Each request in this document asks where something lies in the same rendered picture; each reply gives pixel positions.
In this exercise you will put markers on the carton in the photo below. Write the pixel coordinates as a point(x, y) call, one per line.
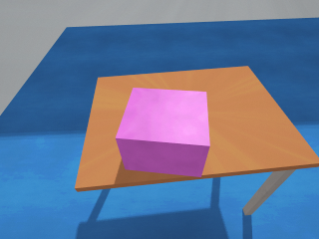
point(165, 131)

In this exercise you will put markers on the table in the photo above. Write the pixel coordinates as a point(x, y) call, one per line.
point(248, 132)

